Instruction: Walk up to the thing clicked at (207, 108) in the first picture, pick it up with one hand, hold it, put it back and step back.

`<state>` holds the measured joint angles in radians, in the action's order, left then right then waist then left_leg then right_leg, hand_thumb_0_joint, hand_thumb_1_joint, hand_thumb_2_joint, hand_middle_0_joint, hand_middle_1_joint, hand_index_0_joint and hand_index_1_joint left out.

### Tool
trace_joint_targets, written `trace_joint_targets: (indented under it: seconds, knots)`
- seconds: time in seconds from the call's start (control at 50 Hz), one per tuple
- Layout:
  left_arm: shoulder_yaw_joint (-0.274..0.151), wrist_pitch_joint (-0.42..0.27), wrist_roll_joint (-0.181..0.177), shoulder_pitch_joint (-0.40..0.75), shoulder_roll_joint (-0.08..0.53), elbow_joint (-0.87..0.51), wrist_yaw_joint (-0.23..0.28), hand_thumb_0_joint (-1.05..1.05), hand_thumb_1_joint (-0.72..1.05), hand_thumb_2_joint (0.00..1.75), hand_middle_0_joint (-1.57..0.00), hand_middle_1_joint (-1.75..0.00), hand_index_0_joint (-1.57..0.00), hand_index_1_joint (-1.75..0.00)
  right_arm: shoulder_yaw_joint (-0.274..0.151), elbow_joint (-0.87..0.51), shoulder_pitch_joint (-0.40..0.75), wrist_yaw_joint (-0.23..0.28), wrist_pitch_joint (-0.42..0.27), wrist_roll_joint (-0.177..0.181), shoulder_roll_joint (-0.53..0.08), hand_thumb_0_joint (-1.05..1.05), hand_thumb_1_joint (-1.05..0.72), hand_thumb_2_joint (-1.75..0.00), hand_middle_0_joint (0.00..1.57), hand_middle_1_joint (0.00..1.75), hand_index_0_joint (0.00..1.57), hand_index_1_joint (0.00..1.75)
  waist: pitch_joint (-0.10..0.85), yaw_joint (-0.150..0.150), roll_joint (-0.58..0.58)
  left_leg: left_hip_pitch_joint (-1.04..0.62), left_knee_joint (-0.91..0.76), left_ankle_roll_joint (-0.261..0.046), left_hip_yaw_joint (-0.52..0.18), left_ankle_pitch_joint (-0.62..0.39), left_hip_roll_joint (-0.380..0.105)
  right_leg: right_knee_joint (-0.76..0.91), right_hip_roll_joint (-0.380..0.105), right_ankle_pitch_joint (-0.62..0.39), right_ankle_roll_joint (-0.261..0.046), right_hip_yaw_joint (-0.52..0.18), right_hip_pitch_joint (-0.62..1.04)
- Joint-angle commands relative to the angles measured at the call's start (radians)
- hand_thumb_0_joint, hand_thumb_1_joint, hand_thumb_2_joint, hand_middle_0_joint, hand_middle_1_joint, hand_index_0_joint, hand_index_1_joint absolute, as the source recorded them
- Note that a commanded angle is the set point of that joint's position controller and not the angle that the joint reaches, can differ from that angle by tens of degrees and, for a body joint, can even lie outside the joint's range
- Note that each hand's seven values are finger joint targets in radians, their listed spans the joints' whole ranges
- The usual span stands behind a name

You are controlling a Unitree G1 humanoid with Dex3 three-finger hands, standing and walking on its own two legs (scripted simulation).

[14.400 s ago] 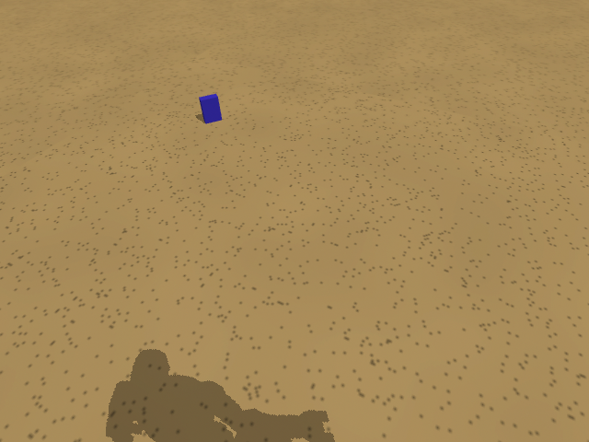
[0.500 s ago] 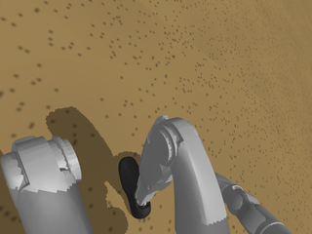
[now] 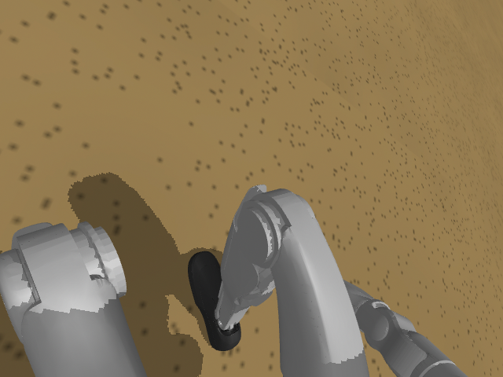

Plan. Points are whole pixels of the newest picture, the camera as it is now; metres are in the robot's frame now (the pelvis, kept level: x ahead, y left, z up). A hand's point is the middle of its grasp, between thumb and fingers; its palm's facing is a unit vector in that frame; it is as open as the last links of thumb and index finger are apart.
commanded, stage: close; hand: left
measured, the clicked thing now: out of the picture +0.46 +0.34 -0.20
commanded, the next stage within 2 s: settle in 0.16 s
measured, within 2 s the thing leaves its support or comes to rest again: leaves its support in 0.36 s
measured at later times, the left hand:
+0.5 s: hand out of the picture +0.41 +0.36 -0.17, palm faces +0.58 -0.82 +0.01, open 8.9 cm
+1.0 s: hand out of the picture +0.37 +0.38 -0.06, palm faces +0.51 -0.86 -0.02, open 9.0 cm
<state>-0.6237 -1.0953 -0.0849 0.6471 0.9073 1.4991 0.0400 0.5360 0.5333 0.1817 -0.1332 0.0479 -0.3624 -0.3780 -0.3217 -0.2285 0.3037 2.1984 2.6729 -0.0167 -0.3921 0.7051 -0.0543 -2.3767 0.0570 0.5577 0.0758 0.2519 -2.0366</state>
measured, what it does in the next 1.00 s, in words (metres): stands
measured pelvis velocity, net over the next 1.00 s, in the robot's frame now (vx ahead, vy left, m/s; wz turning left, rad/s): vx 0.01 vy -0.01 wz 0.07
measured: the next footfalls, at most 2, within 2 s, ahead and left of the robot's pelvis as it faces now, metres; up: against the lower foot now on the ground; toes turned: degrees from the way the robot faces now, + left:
none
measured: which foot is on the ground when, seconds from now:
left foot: down 0.00-1.00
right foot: down 0.00-1.00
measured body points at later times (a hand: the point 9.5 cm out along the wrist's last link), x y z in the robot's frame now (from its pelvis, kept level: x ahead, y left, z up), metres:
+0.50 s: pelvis +0.00 +0.00 +0.00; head +0.22 +0.20 +0.33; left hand +0.37 +0.40 -0.16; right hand +0.18 -0.24 -0.02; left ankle +0.09 +0.12 -0.25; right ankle +0.16 -0.13 -0.25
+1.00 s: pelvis +0.01 -0.01 +0.02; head +0.18 +0.17 +0.40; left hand +0.34 +0.42 -0.06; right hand +0.22 -0.24 -0.03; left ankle +0.09 +0.12 -0.25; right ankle +0.16 -0.13 -0.25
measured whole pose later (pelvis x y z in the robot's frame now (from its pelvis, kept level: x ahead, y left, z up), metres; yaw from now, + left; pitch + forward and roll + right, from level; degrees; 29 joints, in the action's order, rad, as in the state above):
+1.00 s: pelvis +0.01 -0.01 +0.02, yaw +4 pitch +19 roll -14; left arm -0.57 -0.78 -0.16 0.49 0.67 0.95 -0.14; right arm 0.27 0.58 0.03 -0.12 0.05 -0.20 -0.34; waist -0.10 -0.13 0.15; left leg 2.24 2.56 -0.02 -0.27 0.69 -0.05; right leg -2.35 0.01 0.60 0.05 0.17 -2.10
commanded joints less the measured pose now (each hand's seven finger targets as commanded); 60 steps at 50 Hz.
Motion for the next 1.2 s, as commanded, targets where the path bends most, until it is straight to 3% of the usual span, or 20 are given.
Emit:
trace_joint_targets:
  seconds: [0.0, 0.12, 0.22, 0.42, 0.52, 0.54, 0.72, 0.8, 0.84, 0.9, 0.94, 0.98, 1.04, 1.08, 1.1, 1.14, 1.18]
  knots:
    - [-0.012, -0.070, -0.004, 0.191, 0.210, -0.135, 0.007, 0.00, 0.49, 0.92, -0.98, -0.93, -0.99, -0.93, -0.129, -0.008, -0.021, 0.023, 0.012, -0.007, -0.370, 0.00, -0.86, -0.89, 0.20, 0.30, 0.20, 0.30, 0.516, -0.109, -0.580, -0.353, -0.375, 0.045, 0.073, -0.072, -0.057, 0.125, 0.036, -0.086, -0.072, 0.110, 0.219]
    - [-0.032, -0.065, -0.008, 0.187, 0.236, -0.126, 0.007, 0.00, 0.49, 1.01, -1.07, -1.04, -1.08, -1.03, -0.122, -0.011, -0.025, 0.027, 0.017, -0.005, -0.371, 0.00, -0.87, -0.89, 0.20, 0.30, 0.20, 0.30, 0.528, -0.113, -0.582, -0.353, -0.371, 0.043, 0.077, -0.096, -0.057, 0.131, 0.040, -0.103, -0.071, 0.114, 0.239]
    - [-0.058, -0.059, -0.014, 0.164, 0.260, -0.133, -0.006, 0.00, 0.46, 1.07, -1.15, -1.13, -1.16, -1.13, -0.123, -0.010, -0.029, 0.033, 0.019, -0.004, -0.375, 0.00, -0.87, -0.89, 0.20, 0.30, 0.20, 0.30, 0.539, -0.099, -0.594, -0.365, -0.372, 0.045, 0.080, -0.106, -0.060, 0.129, 0.040, -0.109, -0.072, 0.111, 0.254]
    - [-0.047, -0.046, -0.038, 0.196, 0.238, -0.225, -0.060, 0.00, 0.40, 1.21, -1.25, -1.32, -1.26, -1.32, -0.143, 0.001, -0.040, 0.038, 0.017, 0.006, -0.378, 0.00, -0.88, -0.90, 0.20, 0.30, 0.20, 0.30, 0.553, -0.105, -0.627, -0.390, -0.381, 0.050, 0.080, -0.120, -0.063, 0.120, 0.035, -0.122, -0.072, 0.107, 0.237]
    - [-0.052, -0.008, -0.040, 0.180, 0.230, -0.294, -0.080, 0.00, 0.35, 1.25, -1.28, -1.36, -1.29, -1.37, -0.169, 0.003, -0.057, 0.037, 0.015, 0.019, -0.369, 0.00, -0.88, -0.90, 0.20, 0.30, 0.20, 0.30, 0.586, -0.073, -0.644, -0.394, -0.402, 0.049, 0.093, -0.095, -0.057, 0.128, 0.029, -0.095, -0.079, 0.097, 0.222]
    - [-0.045, 0.000, -0.042, 0.184, 0.214, -0.301, -0.087, 0.00, 0.33, 1.25, -1.29, -1.38, -1.31, -1.38, -0.179, 0.007, -0.070, 0.037, 0.018, 0.023, -0.370, 0.00, -0.89, -0.90, 0.20, 0.30, 0.20, 0.30, 0.593, -0.079, -0.653, -0.398, -0.407, 0.050, 0.095, -0.095, -0.055, 0.129, 0.029, -0.096, -0.079, 0.098, 0.221]
    - [-0.040, 0.101, -0.063, 0.135, 0.135, -0.476, -0.121, 0.00, 0.25, 1.26, -1.33, -1.42, -1.35, -1.42, -0.259, 0.010, -0.126, 0.034, 0.011, 0.069, -0.335, 0.00, -0.89, -0.90, 0.20, 0.30, 0.20, 0.30, 0.696, -0.010, -0.676, -0.398, -0.434, 0.046, 0.138, -0.119, -0.036, 0.136, 0.019, -0.109, -0.091, 0.058, 0.202]
    - [0.009, 0.156, -0.060, 0.111, 0.059, -0.583, -0.149, 0.00, 0.25, 1.20, -1.29, -1.40, -1.32, -1.38, -0.315, 0.009, -0.148, 0.035, 0.007, 0.101, -0.322, 0.00, -0.89, -0.90, 0.20, 0.30, 0.20, 0.30, 0.722, 0.014, -0.700, -0.402, -0.476, 0.046, 0.145, -0.074, -0.031, 0.133, 0.006, -0.073, -0.099, 0.042, 0.130]
    - [0.027, 0.186, -0.060, 0.081, 0.021, -0.640, -0.165, 0.00, 0.23, 1.18, -1.28, -1.39, -1.31, -1.37, -0.343, 0.008, -0.166, 0.034, 0.004, 0.120, -0.310, 0.00, -0.89, -0.90, 0.20, 0.30, 0.20, 0.30, 0.739, 0.037, -0.700, -0.412, -0.500, 0.046, 0.150, -0.058, -0.027, 0.138, 0.000, -0.064, -0.101, 0.035, 0.112]
    - [0.026, 0.227, -0.089, 0.066, -0.004, -0.739, -0.179, 0.00, 0.21, 1.16, -1.30, -1.40, -1.34, -1.38, -0.377, 0.001, -0.180, 0.037, -0.001, 0.159, -0.288, 0.00, -0.90, -0.89, 0.20, 0.30, 0.20, 0.30, 0.785, 0.068, -0.662, -0.374, -0.518, 0.031, 0.179, -0.010, -0.011, 0.168, -0.007, -0.025, -0.102, 0.011, 0.118]
    - [0.040, 0.261, -0.102, 0.064, -0.041, -0.809, -0.182, 0.00, 0.18, 1.15, -1.30, -1.40, -1.33, -1.39, -0.404, 0.008, -0.198, 0.041, -0.006, 0.176, -0.268, 0.00, -0.90, -0.90, 0.20, 0.30, 0.20, 0.30, 0.840, 0.091, -0.676, -0.408, -0.526, 0.032, 0.195, -0.039, -0.008, 0.173, -0.008, -0.040, -0.108, -0.007, 0.113]
    - [0.056, 0.292, -0.113, 0.056, -0.082, -0.844, -0.185, 0.00, 0.17, 1.17, -1.31, -1.43, -1.35, -1.41, -0.428, 0.017, -0.218, 0.046, -0.007, 0.200, -0.255, 0.00, -0.90, -0.89, 0.20, 0.30, 0.20, 0.30, 0.847, 0.095, -0.665, -0.410, -0.549, 0.029, 0.202, -0.024, -0.003, 0.187, -0.016, -0.029, -0.110, -0.017, 0.099]
    - [0.060, 0.344, -0.112, -0.017, -0.105, -0.938, -0.184, 0.00, 0.17, 1.17, -1.30, -1.43, -1.34, -1.41, -0.470, 0.013, -0.241, 0.053, -0.005, 0.232, -0.228, 0.00, -0.90, -0.89, 0.20, 0.30, 0.20, 0.30, 0.911, 0.141, -0.664, -0.431, -0.586, 0.026, 0.226, -0.025, 0.007, 0.215, -0.024, -0.012, -0.115, -0.043, 0.108]
    - [0.105, 0.374, -0.120, 0.003, -0.165, -1.028, -0.189, 0.00, 0.16, 1.15, -1.28, -1.42, -1.31, -1.40, -0.495, 0.014, -0.257, 0.056, -0.007, 0.251, -0.205, 0.00, -0.89, -0.89, 0.20, 0.30, 0.20, 0.30, 0.949, 0.134, -0.653, -0.437, -0.598, 0.022, 0.245, -0.037, 0.014, 0.239, -0.028, -0.018, -0.118, -0.062, 0.116]
    - [0.098, 0.393, -0.127, -0.002, -0.176, -1.064, -0.187, 0.00, 0.12, 1.14, -1.27, -1.41, -1.31, -1.39, -0.510, 0.012, -0.266, 0.060, -0.009, 0.264, -0.194, 0.00, -0.90, -0.89, 0.20, 0.30, 0.20, 0.30, 0.976, 0.150, -0.647, -0.448, -0.610, 0.021, 0.255, -0.048, 0.018, 0.251, -0.031, -0.023, -0.120, -0.074, 0.125]
    - [0.111, 0.434, -0.141, -0.027, -0.223, -1.078, -0.185, 0.00, 0.08, 1.15, -1.27, -1.43, -1.31, -1.40, -0.534, 0.016, -0.271, 0.068, -0.014, 0.289, -0.180, 0.00, -0.90, -0.90, 0.20, 0.30, 0.20, 0.30, 0.960, 0.151, -0.620, -0.448, -0.647, 0.015, 0.260, -0.007, 0.022, 0.284, -0.036, 0.012, -0.119, -0.085, 0.110]
    - [0.081, 0.474, -0.145, -0.076, -0.210, -1.065, -0.179, 0.00, 0.05, 1.14, -1.26, -1.42, -1.30, -1.40, -0.552, 0.028, -0.286, 0.078, -0.014, 0.311, -0.170, 0.00, -0.91, -0.90, 0.20, 0.30, 0.20, 0.30, 0.956, 0.168, -0.560, -0.450, -0.676, 0.008, 0.271, 0.015, 0.026, 0.326, -0.042, 0.043, -0.116, -0.105, 0.135]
